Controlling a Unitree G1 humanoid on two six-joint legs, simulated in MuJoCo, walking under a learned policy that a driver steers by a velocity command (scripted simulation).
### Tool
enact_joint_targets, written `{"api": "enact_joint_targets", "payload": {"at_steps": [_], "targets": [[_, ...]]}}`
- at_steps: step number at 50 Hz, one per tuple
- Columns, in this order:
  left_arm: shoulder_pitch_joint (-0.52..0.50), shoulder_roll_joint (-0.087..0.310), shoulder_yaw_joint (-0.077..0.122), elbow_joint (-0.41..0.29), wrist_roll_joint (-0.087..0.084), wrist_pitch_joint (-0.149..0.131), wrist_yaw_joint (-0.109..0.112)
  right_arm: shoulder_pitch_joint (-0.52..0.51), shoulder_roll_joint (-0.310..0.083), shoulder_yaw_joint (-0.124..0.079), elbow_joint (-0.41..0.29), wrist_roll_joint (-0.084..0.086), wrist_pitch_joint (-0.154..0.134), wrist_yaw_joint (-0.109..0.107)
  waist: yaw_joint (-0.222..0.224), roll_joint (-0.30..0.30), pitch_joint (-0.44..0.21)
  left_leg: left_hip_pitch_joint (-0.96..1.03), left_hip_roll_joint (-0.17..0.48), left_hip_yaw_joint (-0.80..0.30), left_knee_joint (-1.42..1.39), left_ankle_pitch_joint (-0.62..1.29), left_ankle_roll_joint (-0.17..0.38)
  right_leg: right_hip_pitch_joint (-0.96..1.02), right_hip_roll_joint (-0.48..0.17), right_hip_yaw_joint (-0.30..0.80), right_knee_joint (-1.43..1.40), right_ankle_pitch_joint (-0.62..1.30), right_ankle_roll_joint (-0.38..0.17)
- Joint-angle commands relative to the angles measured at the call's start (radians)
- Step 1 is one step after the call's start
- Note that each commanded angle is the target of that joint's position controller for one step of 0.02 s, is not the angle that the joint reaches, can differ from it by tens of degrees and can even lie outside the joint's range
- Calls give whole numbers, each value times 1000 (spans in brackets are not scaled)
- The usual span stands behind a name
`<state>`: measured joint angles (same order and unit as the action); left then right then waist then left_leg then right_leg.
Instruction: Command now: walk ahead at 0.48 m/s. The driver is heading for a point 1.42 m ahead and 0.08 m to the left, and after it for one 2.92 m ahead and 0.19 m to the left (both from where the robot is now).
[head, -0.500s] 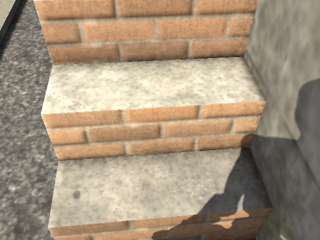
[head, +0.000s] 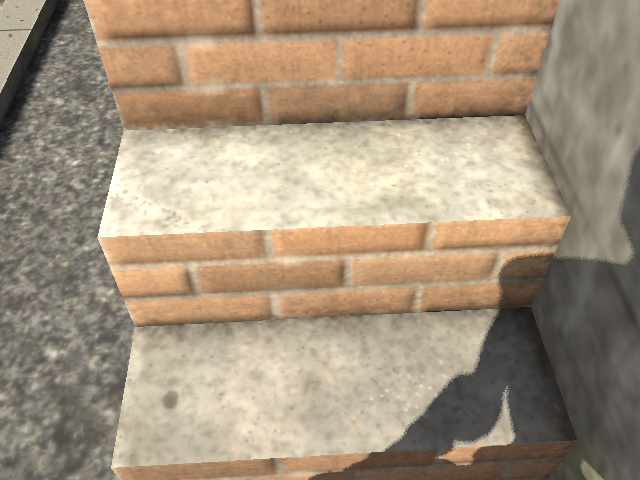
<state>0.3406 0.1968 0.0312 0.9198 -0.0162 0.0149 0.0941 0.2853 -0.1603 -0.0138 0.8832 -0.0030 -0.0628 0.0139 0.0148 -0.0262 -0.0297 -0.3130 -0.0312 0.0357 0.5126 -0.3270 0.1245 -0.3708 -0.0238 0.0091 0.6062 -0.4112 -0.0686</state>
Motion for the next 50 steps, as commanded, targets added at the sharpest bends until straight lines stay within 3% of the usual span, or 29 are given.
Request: {"api": "enact_joint_targets", "payload": {"at_steps": [1,4,6,7,10,12,14,16,17,18,20,21,22,23,24,25,26,27,28,29,30,32,34,36,38,40,44,47,50], "targets": [[-66,116,29,-77,-14,-40,-10,76,-139,-40,-27,6,-17,-13,-37,110,67,107,183,-262,-215,-253,164,-229,-56,62,-56,-108,-58],[71,93,17,-36,-4,-63,-16,-37,-140,-40,-54,21,-29,1,42,59,25,-67,181,-235,-207,-155,170,0,-75,70,-139,5,-72],[205,155,35,18,1,-67,2,-157,-58,-11,-109,36,-46,22,90,-158,31,-355,63,-30,39,72,95,308,-185,285,-359,-122,-135],[253,181,51,37,10,-59,6,-103,-45,-8,-95,21,-56,36,84,-254,-18,-456,19,25,218,68,68,428,-257,458,-428,-276,-192],[224,186,62,70,24,-83,10,-153,-59,-29,-142,-38,-68,56,82,-143,-26,-732,7,-6,1073,-9,24,484,-328,531,-452,-278,-269],[196,134,55,83,45,-109,1,-259,45,-1,-247,-59,-86,58,58,-136,-7,-1012,28,-144,1612,-58,48,525,-298,407,-373,-119,-259],[219,99,50,88,68,-132,3,-350,34,4,-316,-49,-99,58,64,-22,60,-1271,43,-191,1747,-126,56,581,-324,388,-363,-86,-213],[196,93,49,86,79,-165,-10,-449,38,21,-414,-52,-70,28,72,-44,118,-1451,52,-243,1921,-331,85,564,-365,363,-400,37,-201],[317,80,54,132,79,-173,-7,-566,-3,11,-432,-72,-62,25,158,30,105,-1631,54,-207,1891,-442,82,801,-314,348,-298,316,-180],[491,76,59,196,65,-175,1,-644,-34,15,-454,-103,-54,22,227,58,-25,-1750,52,-165,1746,-523,67,1136,-294,352,-148,764,-188],[446,141,95,178,42,-175,40,-598,-4,30,-491,-97,-35,55,185,7,-193,-1504,116,-154,1396,-478,36,1123,-313,289,-143,875,-133],[387,143,98,145,5,-166,53,-650,76,73,-562,-105,-8,65,182,-24,-192,-1179,135,-163,1108,-522,24,810,-300,269,-300,692,-125],[228,153,99,62,4,-160,58,-596,87,82,-591,-89,16,70,116,-55,-184,-851,136,-152,859,-400,23,562,-290,230,-412,696,-123],[103,193,88,-38,-22,-165,45,-399,91,91,-556,-18,38,73,44,-80,-299,-209,16,-152,548,-550,16,171,-259,170,-398,933,-157],[53,235,74,-78,-46,-186,2,-184,11,41,-483,12,52,42,-89,56,-498,375,20,-148,485,-244,11,-36,-215,94,-119,1315,-130],[-164,330,72,-145,-54,-206,-50,87,-106,-24,-424,35,56,-12,-328,190,-688,731,103,-281,447,-75,-19,-262,-137,26,146,1262,-71],[-249,292,73,-191,-44,-203,-81,153,-196,-67,-331,25,68,-56,-362,461,-717,781,211,-469,272,-50,-7,-452,35,47,498,571,-35],[-182,169,59,-182,-4,-179,-104,48,-193,-70,-336,5,60,-76,-283,377,-696,585,261,-584,168,-60,-18,-452,118,159,976,406,-12],[-208,51,40,-233,35,-144,-94,-143,-173,-51,-351,-32,46,-66,-158,332,-554,323,277,-569,155,-30,-28,-492,169,197,1394,374,19],[-219,-16,22,-295,41,-118,-83,-235,-144,-31,-325,-33,40,-55,-35,324,-336,132,291,-524,249,17,-35,-588,147,203,1509,324,32],[-238,-23,1,-319,69,-110,-65,-234,-84,-17,-273,-30,18,-45,-13,237,-112,-4,248,-446,272,12,-54,-693,125,233,1532,206,24],[-226,8,-2,-345,67,-97,-61,-72,-50,-22,-159,-48,-26,-22,-15,85,63,-42,206,-388,184,60,-55,-769,148,222,1558,56,32],[-210,10,-7,-364,51,-78,-69,-56,-45,-30,-123,-64,-63,-16,36,76,78,-40,215,-353,67,190,-34,-755,144,236,1561,6,33],[-224,76,9,-385,45,-46,-55,-124,-106,-46,-128,-69,-97,-6,101,56,92,-151,257,-370,-56,202,6,-678,156,235,1608,30,46],[-344,53,6,-452,31,-22,-30,-53,-158,-55,-84,-77,-120,-4,72,26,124,-83,318,-352,-150,318,71,-835,181,185,1881,-47,46],[-478,30,-7,-529,22,-21,-27,27,-169,-47,-67,-80,-127,-8,51,-5,187,-12,306,-267,-176,362,45,-939,189,204,1863,-104,36],[-587,63,0,-613,2,-8,-18,174,-265,-61,-87,-82,-139,-20,-24,-2,105,254,356,-188,-234,605,49,-1019,190,123,1855,-167,49],[-712,40,-20,-703,24,3,-18,220,-265,-69,-90,-79,-125,-32,-41,68,94,411,365,-138,-296,757,36,-1061,143,114,1634,-282,21],[-625,91,-19,-698,51,14,-27,155,-319,-96,-98,-67,-127,-37,25,132,-56,554,356,-8,-360,919,-16,-848,24,-43,1208,-273,-5]]}}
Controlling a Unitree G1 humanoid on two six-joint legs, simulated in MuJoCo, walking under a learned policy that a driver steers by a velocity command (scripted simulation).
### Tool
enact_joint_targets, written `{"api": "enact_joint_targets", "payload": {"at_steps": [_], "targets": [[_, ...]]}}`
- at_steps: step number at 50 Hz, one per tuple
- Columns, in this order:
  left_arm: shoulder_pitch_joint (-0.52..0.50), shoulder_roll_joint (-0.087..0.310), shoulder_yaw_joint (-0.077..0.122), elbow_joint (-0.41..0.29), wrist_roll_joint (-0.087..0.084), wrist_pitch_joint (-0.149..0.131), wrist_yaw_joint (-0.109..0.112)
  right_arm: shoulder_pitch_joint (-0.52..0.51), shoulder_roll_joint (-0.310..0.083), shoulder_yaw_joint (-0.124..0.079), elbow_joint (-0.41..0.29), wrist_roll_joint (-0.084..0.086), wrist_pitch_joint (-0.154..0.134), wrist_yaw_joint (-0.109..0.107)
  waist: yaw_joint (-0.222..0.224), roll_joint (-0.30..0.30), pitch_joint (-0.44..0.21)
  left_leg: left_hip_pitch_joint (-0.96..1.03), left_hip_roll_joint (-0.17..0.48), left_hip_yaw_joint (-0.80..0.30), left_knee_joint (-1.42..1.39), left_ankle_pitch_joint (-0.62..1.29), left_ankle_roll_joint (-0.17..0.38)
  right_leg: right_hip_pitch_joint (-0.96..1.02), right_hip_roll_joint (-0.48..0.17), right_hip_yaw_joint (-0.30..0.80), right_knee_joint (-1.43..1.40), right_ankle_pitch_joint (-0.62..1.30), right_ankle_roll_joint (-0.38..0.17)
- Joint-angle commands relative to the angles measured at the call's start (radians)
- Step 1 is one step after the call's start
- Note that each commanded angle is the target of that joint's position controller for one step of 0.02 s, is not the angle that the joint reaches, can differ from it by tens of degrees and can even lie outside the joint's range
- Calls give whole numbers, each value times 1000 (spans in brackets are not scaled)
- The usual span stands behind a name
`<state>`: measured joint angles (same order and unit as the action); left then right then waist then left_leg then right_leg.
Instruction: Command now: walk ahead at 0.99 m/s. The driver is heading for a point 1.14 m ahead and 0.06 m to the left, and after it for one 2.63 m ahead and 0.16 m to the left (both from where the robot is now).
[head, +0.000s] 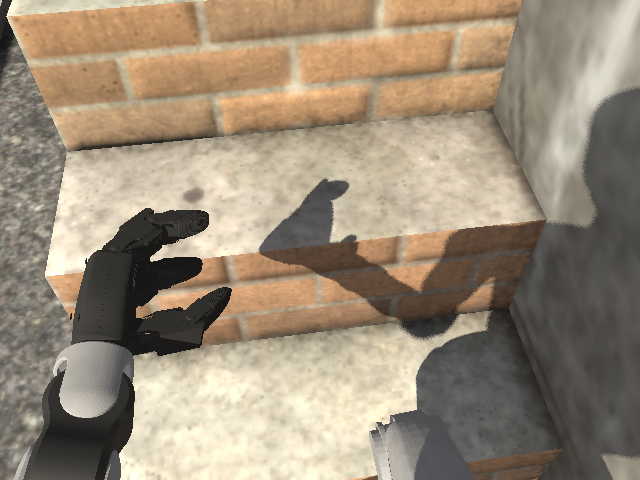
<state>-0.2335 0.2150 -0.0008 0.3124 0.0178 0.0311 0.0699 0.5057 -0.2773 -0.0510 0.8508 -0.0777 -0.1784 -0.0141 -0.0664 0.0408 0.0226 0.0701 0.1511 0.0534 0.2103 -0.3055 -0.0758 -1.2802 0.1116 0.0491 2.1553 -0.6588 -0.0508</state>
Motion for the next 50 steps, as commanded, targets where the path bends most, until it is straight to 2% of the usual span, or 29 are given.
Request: {"api": "enact_joint_targets", "payload": {"at_steps": [1,2,3,4,5,6,7,8,9,11,12,13,15,17,22,29,32,33,37,38,39,40,41,43,44,45,47,48,50], "targets": [[64,73,-9,-64,1,-2,-7,-155,-201,-50,-102,75,6,5,175,46,-148,-109,98,52,-35,1339,192,550,-85,-140,-840,-82,-88],[319,99,23,38,-9,-8,-2,-145,-256,-76,-107,79,19,9,222,167,-275,-169,110,-48,136,1625,207,876,-15,-164,-888,-3,-80],[577,93,47,115,-3,-23,11,-276,-319,-99,-134,83,41,22,349,285,-355,-143,126,-71,397,1680,175,1062,-74,-6,-1082,133,-112],[686,255,102,254,16,-32,28,-349,-218,-80,-183,165,57,47,379,-122,-362,-469,-123,-121,935,1124,130,1182,-96,430,-1347,-8,-161],[704,320,121,302,29,-20,57,-355,-69,-66,-147,161,45,87,315,-366,-457,-694,-390,-426,1344,229,90,1370,-241,820,-1668,115,-165],[569,309,116,309,-3,-31,45,-263,56,-18,-184,92,49,97,125,-261,-416,-780,-428,-517,1594,225,42,1244,-317,833,-1714,101,-106],[442,240,90,311,-19,-33,43,-169,53,-5,-132,67,61,104,17,-167,-328,-775,-415,-436,1689,254,13,1084,-314,672,-1601,196,-104],[331,145,60,322,2,-42,39,-132,11,-20,-95,41,81,102,-43,-54,-244,-798,-408,-417,1744,300,2,944,-307,544,-1459,264,-68],[261,83,42,314,-2,-50,36,-102,-18,-30,-67,28,95,94,-63,-61,-178,-842,-397,-407,1796,286,-6,884,-322,449,-1420,465,-78],[243,51,33,341,-6,-70,42,-107,-33,-31,-58,15,164,73,-102,-61,-111,-856,-385,-360,1844,249,-20,747,-334,328,-1411,487,-74],[145,32,19,272,-21,-64,49,-110,-60,-44,-80,34,226,42,-126,-45,-43,-760,-353,-372,1839,144,-69,606,-364,301,-1418,853,-68],[139,37,16,266,-14,-64,45,-135,-61,-39,-118,41,269,15,-137,-85,-13,-787,-358,-325,1786,82,-63,553,-349,253,-1434,776,-83],[330,41,11,269,-8,-97,22,-205,-53,-30,-154,43,289,-19,-46,-77,32,-878,-368,-312,1657,-3,-46,692,-369,172,-1484,968,-66],[462,74,27,262,-8,-79,26,-227,-29,-25,-131,37,313,-31,14,-130,-8,-961,-398,-217,1725,-40,-40,888,-368,114,-1538,1049,-64],[587,79,29,242,-9,-45,42,-308,-26,-14,-138,9,310,-9,62,-176,-41,-1123,-380,-231,1715,16,-39,1124,-387,85,-1566,1050,-32],[563,75,26,223,-11,-33,45,-330,-11,2,-158,1,329,-11,49,-234,-37,-1105,-339,-215,1584,101,-44,1138,-412,145,-1621,726,-76],[532,95,40,237,2,-32,67,-328,-10,5,-157,2,311,2,36,-224,-27,-1048,-285,-207,1385,125,-41,1128,-425,195,-1660,550,-99],[504,106,53,249,-13,-39,77,-312,-14,9,-156,-10,308,2,23,-203,-33,-1005,-252,-208,1254,148,-27,1145,-426,227,-1647,525,-81],[488,124,75,273,-7,-14,79,-357,-2,18,-175,24,304,6,83,-268,-39,-774,-167,-36,806,19,12,1089,-396,198,-1659,432,-57],[465,109,64,248,13,-14,91,-348,10,23,-202,29,310,-1,71,-413,-29,-672,-122,-73,731,55,31,1032,-395,178,-1683,440,-47],[504,74,62,261,3,-22,103,-289,-16,12,-170,51,317,-7,87,-421,-67,-505,-181,-15,650,-34,69,972,-336,115,-1726,408,-46],[510,106,72,280,-6,-16,100,-266,-19,7,-172,50,318,-14,72,-438,-36,-456,-148,-29,575,-8,103,933,-362,139,-1712,419,-54],[526,93,69,294,-4,-15,84,-205,-27,1,-158,41,313,-17,51,-412,-59,-369,-146,6,509,-54,130,909,-363,148,-1681,442,-85],[587,84,79,324,-16,19,52,-155,-21,0,-107,52,269,-1,55,-173,17,-304,-151,-27,230,-40,157,846,-241,40,-1394,291,-69],[536,34,70,292,-31,25,24,-176,-78,-5,-137,15,237,1,20,109,25,-207,0,-281,249,108,236,596,-135,-42,-1085,217,5],[540,26,77,307,-27,35,41,-230,-137,-22,-190,15,233,-21,5,226,-115,-338,156,-574,135,-94,357,655,-90,35,-776,186,61],[470,40,77,298,7,46,47,-374,-48,25,-229,30,210,-28,87,168,31,-535,97,-439,117,-245,327,652,-114,104,-620,354,123],[523,84,86,311,23,41,29,-370,-49,18,-210,56,201,-20,104,152,59,-538,42,-341,215,-222,327,627,-90,66,-577,421,122],[537,43,82,344,42,51,22,-340,-15,20,-212,73,162,-32,90,79,34,-577,41,-300,303,-179,308,625,-72,95,-421,545,104]]}}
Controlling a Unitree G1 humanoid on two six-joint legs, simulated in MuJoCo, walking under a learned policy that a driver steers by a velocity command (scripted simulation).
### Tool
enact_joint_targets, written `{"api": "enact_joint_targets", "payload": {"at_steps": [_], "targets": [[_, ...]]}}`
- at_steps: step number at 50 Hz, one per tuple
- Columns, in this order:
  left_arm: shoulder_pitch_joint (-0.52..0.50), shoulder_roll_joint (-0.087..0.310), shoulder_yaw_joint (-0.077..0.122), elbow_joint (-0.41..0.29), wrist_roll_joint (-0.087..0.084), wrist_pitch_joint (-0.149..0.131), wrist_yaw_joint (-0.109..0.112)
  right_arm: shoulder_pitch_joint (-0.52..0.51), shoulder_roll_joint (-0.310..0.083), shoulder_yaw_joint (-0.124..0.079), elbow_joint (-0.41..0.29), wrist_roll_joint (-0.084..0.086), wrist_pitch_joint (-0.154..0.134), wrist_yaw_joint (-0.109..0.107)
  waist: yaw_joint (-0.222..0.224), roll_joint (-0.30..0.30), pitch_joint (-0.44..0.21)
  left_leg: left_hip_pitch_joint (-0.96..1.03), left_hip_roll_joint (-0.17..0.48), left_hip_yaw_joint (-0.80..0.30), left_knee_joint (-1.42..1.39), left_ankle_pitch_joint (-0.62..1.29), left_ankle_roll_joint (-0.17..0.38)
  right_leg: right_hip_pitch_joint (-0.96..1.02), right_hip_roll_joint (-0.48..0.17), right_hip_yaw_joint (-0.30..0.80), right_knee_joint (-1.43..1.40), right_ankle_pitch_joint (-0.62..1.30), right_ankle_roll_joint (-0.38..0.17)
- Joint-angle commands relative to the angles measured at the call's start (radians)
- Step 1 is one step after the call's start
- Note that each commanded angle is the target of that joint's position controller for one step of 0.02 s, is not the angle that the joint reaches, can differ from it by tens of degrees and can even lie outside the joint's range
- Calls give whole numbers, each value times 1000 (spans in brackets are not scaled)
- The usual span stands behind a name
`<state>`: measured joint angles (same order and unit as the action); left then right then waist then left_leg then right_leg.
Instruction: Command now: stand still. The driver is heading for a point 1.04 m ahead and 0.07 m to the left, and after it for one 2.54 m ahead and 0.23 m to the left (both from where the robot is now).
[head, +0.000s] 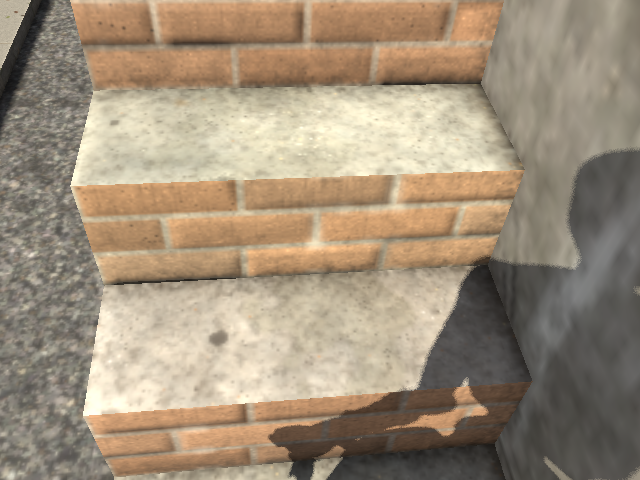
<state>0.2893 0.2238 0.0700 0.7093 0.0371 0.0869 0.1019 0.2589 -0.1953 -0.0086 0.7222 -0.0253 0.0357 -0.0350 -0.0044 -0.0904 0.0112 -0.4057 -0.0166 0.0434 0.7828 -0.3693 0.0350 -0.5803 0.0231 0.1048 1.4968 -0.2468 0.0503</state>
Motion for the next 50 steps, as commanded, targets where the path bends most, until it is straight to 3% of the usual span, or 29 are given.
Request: {"api": "enact_joint_targets", "payload": {"at_steps": [1,7,13,18,20,21,22,23,24,25,26,27,28,29,30,32,34,35,36,37,38,39,41,42,43,44,46,48,50], "targets": [[25,27,10,-43,20,-4,-13,-78,-92,-22,-76,23,-63,-14,24,203,31,-74,211,-296,-248,-100,198,-85,18,40,233,163,-1],[-59,16,16,-41,16,-3,-37,32,-126,-51,-20,6,-128,-20,-41,205,-11,109,264,-471,-141,-55,240,-181,84,77,286,222,-24],[-114,12,14,-49,13,2,-25,24,-139,-69,1,-8,-137,-18,-51,229,-19,70,305,-550,-76,73,283,-205,84,71,317,79,-38],[-213,26,-1,-109,6,-17,-27,-59,-178,-69,-45,-48,-132,-9,-74,224,-55,-10,361,-576,13,205,269,-232,11,127,315,-120,-74],[-200,2,-22,-155,-11,-43,-31,-203,-178,-55,-116,-73,-112,-27,7,290,-52,-133,360,-527,-11,269,256,-149,-71,115,81,-148,-120],[-85,35,-26,-150,-26,-43,-24,-300,-160,-46,-138,-76,-90,-41,78,290,-101,-182,255,-398,30,441,169,60,-137,61,-302,-49,-112],[151,40,-27,-78,-47,-43,-15,-402,-143,-41,-146,-69,-65,-47,228,235,-121,-253,163,-210,157,428,58,336,-182,-41,-829,303,-99],[272,74,-19,-21,-49,-63,-32,-415,-65,-32,-142,-48,-20,-46,292,71,-19,-241,-14,-22,418,202,20,387,-142,-147,-1282,569,-31],[161,45,-33,61,-79,-87,-51,-262,-29,-35,-119,-56,-11,-44,176,-168,74,-250,-145,48,618,-284,37,443,-87,-293,-1482,979,-11],[75,0,-42,78,-39,-107,-53,-180,-63,-50,-40,-25,-14,-35,167,-70,55,-410,-217,-54,979,-541,72,603,-174,-229,-1525,1134,-19],[27,35,-63,47,22,-133,-48,-157,-34,-46,-66,36,8,-20,92,44,-1,-634,-230,-124,1286,-550,21,774,-308,-99,-1290,1442,-27],[162,92,-63,78,11,-126,-28,-333,38,-23,-143,47,3,-8,181,40,-46,-709,-293,-131,1535,-536,-12,803,-379,-89,-1245,1726,-123],[149,178,-53,59,51,-158,-35,-170,29,-24,-247,50,-3,8,0,-244,-73,-923,-160,-286,1467,-489,-39,1024,-545,79,-998,1982,-271],[151,169,-29,60,31,-164,-34,-219,-9,-4,-237,12,-6,24,20,-172,-108,-1189,-127,-308,1418,-492,5,1189,-558,65,-980,1678,-304],[135,170,-15,52,36,-173,-7,-321,10,3,-257,-37,2,31,56,-210,-57,-1330,-118,-375,1556,-475,39,1166,-558,58,-998,1472,-294],[149,152,-17,47,3,-168,22,-380,-17,5,-290,-66,12,46,30,-147,-65,-1337,-75,-305,1505,-437,65,1090,-543,-31,-1068,1399,-265],[72,167,-7,45,-40,-157,-4,-348,28,37,-291,-51,44,50,-54,-53,-45,-1011,14,-22,1125,-344,69,817,-436,-243,-1313,1171,-198],[10,202,4,26,-52,-158,-8,-324,63,60,-299,-25,70,36,-69,-140,-31,-741,69,-19,915,-277,95,624,-420,-277,-1415,1074,-189],[-210,253,17,-38,-77,-174,-9,-141,43,55,-269,14,86,27,-167,-297,-95,-283,111,-53,703,-119,92,387,-425,-331,-1368,1275,-150],[-177,215,-1,-25,-100,-179,-22,-46,-8,18,-196,14,88,10,-150,-230,-231,-82,17,49,757,-58,124,422,-401,-315,-1258,1706,-171],[-53,144,-26,2,-98,-178,-35,-69,-47,-5,-145,-8,69,24,-81,-115,-322,62,-69,77,704,-21,161,435,-345,-277,-1100,1868,-157],[-44,173,-19,17,-106,-181,-50,4,-76,-19,-135,-18,61,33,-106,-119,-410,198,-69,-4,558,29,166,405,-311,-243,-997,1539,-141],[-42,142,-22,-13,-72,-147,-71,-55,-122,-53,-116,-35,78,29,-101,78,-352,254,-72,-141,221,-28,216,174,-153,-230,-723,351,-126],[-99,38,-44,-60,-30,-106,-73,-98,-204,-72,-133,-53,86,7,-145,350,-292,40,84,-466,-178,-365,307,-31,52,-231,-255,-24,-72],[-99,39,-18,-71,1,-74,-69,-186,-221,-78,-196,-20,92,-10,-120,305,-333,-162,143,-722,-347,-692,353,48,153,-40,284,-141,-52],[-69,-26,-6,-93,9,-47,-41,-332,-200,-48,-209,-24,79,-17,-28,280,-264,-328,163,-690,-334,-624,283,40,153,72,482,-119,-29],[40,-36,-23,-94,8,-6,-12,-484,-125,-10,-126,-11,48,-43,134,221,13,-690,182,-493,-189,-498,182,96,78,-5,479,34,-9],[83,8,-22,-68,43,-12,-8,-454,-48,21,-113,-31,-4,-79,136,104,54,-774,224,-467,-145,-315,175,120,41,27,515,37,18],[116,43,-5,-42,8,-26,-20,-433,-67,21,-114,-42,-42,-87,119,135,14,-674,226,-385,-108,-160,170,125,44,65,456,-9,23]]}}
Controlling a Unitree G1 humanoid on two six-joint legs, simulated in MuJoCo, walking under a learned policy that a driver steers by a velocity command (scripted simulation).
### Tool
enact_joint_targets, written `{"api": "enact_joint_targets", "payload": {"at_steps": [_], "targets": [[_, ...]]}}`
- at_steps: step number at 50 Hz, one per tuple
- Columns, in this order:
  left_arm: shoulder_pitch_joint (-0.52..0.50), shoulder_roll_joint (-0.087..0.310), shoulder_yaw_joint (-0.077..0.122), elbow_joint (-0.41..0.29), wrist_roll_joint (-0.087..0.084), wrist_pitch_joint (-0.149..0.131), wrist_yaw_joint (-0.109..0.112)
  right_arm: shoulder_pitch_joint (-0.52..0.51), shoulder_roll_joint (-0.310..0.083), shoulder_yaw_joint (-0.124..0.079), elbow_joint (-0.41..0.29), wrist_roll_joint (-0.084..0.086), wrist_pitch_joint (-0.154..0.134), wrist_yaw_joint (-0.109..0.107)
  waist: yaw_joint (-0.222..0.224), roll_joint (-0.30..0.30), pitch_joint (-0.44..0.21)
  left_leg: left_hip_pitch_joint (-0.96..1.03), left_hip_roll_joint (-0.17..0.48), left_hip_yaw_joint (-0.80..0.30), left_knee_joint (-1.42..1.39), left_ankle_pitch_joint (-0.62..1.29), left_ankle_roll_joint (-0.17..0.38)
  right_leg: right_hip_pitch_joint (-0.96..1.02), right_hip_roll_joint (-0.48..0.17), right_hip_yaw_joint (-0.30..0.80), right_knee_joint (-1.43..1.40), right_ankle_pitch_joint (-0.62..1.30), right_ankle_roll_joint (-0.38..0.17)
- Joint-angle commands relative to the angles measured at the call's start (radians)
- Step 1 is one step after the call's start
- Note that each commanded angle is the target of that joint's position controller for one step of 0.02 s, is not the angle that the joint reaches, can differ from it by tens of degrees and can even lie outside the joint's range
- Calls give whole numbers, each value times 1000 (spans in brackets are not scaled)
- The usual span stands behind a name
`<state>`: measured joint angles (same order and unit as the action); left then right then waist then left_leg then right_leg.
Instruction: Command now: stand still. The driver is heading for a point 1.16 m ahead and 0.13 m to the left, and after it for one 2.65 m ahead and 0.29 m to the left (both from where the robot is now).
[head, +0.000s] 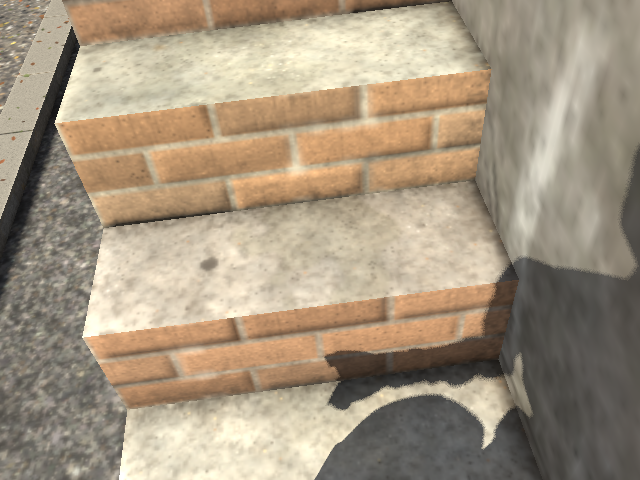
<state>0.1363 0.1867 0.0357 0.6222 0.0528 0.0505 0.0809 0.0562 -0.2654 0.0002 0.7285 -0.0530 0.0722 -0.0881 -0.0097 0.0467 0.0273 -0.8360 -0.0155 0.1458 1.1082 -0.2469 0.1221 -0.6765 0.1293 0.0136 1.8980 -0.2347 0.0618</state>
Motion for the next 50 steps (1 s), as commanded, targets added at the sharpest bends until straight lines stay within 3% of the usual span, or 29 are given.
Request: {"api": "enact_joint_targets", "payload": {"at_steps": [1,3,7,9,11,12,13,15,17,18,20,21,23,25,28,31,34,35,37,38,40,41,42,44,45,46,47,48,50], "targets": [[292,98,37,58,-22,14,-6,-225,-17,10,-128,-17,-86,-40,123,-22,-28,-185,209,-421,-439,-250,57,250,-61,139,-32,-6,5],[357,92,39,72,-28,30,-15,-208,-48,11,-155,-8,-88,-65,144,-139,-84,-95,235,-450,-446,-405,35,298,-74,84,-280,108,-13],[527,122,33,133,-28,59,-43,-202,-65,-23,-194,-40,-67,-52,148,7,-34,6,138,-278,-228,-445,-125,386,-150,-9,-1081,6,-180],[5,62,-6,-21,26,29,-82,109,93,-41,-160,9,5,-66,-73,-361,-52,109,-127,-57,1069,-327,-172,159,-310,56,-1552,536,-316],[-263,115,-44,-128,73,8,-87,73,93,-57,-255,19,71,-76,-194,-125,-46,-9,-227,-320,1390,-482,-206,138,-333,17,-1643,553,-181],[-291,88,-57,-177,59,-66,-62,6,27,-45,-362,-8,75,-48,-268,-27,139,59,-205,-338,1214,-206,-246,-162,-252,70,-1453,292,-87],[-224,170,-31,-171,31,-108,-18,82,-32,-68,-350,-60,72,-30,-290,1,97,-4,-164,-323,1126,-12,-256,-17,-337,189,-1436,172,-157],[-158,199,-14,-166,8,-107,56,201,-105,-85,-221,-53,58,6,-187,125,-45,-84,-87,-234,627,94,-236,409,-359,203,-1337,183,-192],[20,204,17,-97,-26,-88,101,73,-18,-29,-292,-49,32,73,-65,-96,-83,82,26,-88,-198,-53,-103,677,-416,233,-1379,466,-163],[51,228,40,-74,-8,-68,99,165,27,-38,-241,2,38,92,-76,-313,-128,260,91,-123,-495,-351,-27,725,-414,215,-1285,588,-180],[45,151,42,-94,3,-45,23,275,100,-22,-112,49,19,86,-74,6,-200,602,103,-195,-519,-7,88,417,-140,-34,-687,-501,-99],[30,98,47,-191,-53,-4,16,205,-47,-38,-208,13,29,85,-19,264,-346,688,71,-431,-202,332,92,158,55,170,-383,-616,50],[89,80,59,-205,-54,80,64,-276,-139,-50,-442,-34,44,39,101,239,-323,143,274,-626,-473,-131,37,213,90,252,52,-275,140],[253,144,73,-172,-14,118,21,-535,16,39,-466,-31,-18,-14,278,67,-81,-378,208,-408,-346,-214,-37,413,45,129,184,102,63],[439,211,67,-83,-6,100,1,-421,55,59,-469,-30,-80,-35,271,-85,-86,-315,140,-311,-116,-291,-104,483,-50,-29,-153,167,-20],[479,127,16,-26,-13,73,-36,-224,84,39,-440,-50,-50,-31,165,84,23,-47,52,-215,39,-211,-229,346,-182,-78,-1062,113,-196],[145,41,-43,-23,46,46,-128,192,74,-28,-299,41,29,-36,-79,-290,-75,50,-160,-129,806,-426,-129,439,-302,-139,-1636,842,-267],[-78,54,-50,-117,21,47,-123,311,21,-62,-230,10,48,-23,-166,-185,-43,181,-276,-160,1055,-339,-195,262,-301,-64,-1814,794,-219],[-188,89,-80,-213,64,28,-77,255,99,-76,-236,12,110,-7,-196,-49,-18,62,-404,-238,1617,-321,-242,241,-319,20,-1754,875,-157],[-160,143,-74,-211,85,7,-70,189,126,-48,-297,63,133,20,-167,-100,45,-54,-402,-246,1658,-353,-264,225,-305,-20,-1615,950,-128],[174,200,-47,-143,43,-109,21,-112,5,-5,-439,-17,33,94,-37,-267,262,-508,-152,-232,715,-264,-269,606,-388,261,-1534,507,-160],[334,205,-20,-86,27,-107,59,-254,-65,-39,-399,-65,3,98,114,-149,207,-530,-171,-132,531,-201,-248,785,-417,245,-1557,568,-195],[381,268,10,-57,17,-88,102,-249,-58,-72,-340,-56,3,98,168,-159,45,-447,-240,-73,641,-128,-258,913,-460,253,-1548,711,-225],[276,284,59,-19,-43,-44,108,-162,-12,-47,-313,-25,7,142,64,-377,-92,-92,-62,-50,-118,-173,-146,981,-514,148,-1485,1066,-214],[138,354,105,-20,-54,-42,85,253,3,-51,-268,54,51,117,-123,-599,-242,500,156,-235,-437,-195,-51,717,-543,173,-1348,738,-220],[153,281,82,20,-67,-66,49,436,-38,-77,-141,98,46,110,-134,-321,-441,816,3,-153,-440,-329,-3,619,-360,91,-1138,345,-223],[404,109,44,85,-35,-86,5,225,24,-56,-125,126,20,150,58,-147,-348,839,-3,-206,-366,-357,-2,268,-243,-19,-744,-475,-196],[294,134,71,4,-62,-48,-5,306,-58,-85,-143,88,-4,114,-40,76,-511,838,94,-294,-268,-234,11,185,-126,22,-487,-630,-57],[199,67,75,-110,-68,63,50,-197,-53,-37,-297,-13,4,38,162,93,-305,115,187,-268,-469,-11,-68,253,-29,25,57,-386,78]]}}
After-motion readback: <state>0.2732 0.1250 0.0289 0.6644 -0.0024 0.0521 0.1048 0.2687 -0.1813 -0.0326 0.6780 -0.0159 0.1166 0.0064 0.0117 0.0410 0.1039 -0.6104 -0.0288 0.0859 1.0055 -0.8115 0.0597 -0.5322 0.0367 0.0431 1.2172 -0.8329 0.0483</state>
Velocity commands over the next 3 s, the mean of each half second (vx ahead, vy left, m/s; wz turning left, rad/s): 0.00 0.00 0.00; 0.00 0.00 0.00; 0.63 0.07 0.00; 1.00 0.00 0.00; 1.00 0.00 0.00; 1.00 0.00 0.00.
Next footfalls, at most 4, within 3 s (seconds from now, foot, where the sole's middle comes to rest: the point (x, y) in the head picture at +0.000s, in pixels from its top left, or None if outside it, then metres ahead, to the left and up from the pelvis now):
0.20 right None -0.13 -0.12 -0.89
0.38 left None -0.10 0.12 -0.87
0.76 right None -0.59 -0.08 -1.36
0.92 left None -0.55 0.11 -1.30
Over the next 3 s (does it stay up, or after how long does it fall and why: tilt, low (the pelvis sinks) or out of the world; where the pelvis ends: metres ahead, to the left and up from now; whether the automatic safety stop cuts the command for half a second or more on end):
stays up -2.73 -0.14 -1.81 its command is cut before an obstacle from the start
